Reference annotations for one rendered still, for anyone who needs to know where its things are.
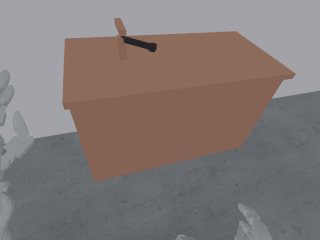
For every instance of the counter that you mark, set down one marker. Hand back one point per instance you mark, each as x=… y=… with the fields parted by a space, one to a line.
x=196 y=95

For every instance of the robot left forearm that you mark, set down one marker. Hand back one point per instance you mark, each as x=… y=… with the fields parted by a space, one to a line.
x=6 y=210

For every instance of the robot right hand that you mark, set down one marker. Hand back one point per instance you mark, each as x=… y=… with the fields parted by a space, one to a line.
x=257 y=230

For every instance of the tap lever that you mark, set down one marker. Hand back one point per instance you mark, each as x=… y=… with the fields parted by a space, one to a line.
x=152 y=47

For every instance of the robot left hand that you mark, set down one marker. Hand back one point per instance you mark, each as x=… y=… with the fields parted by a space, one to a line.
x=20 y=144

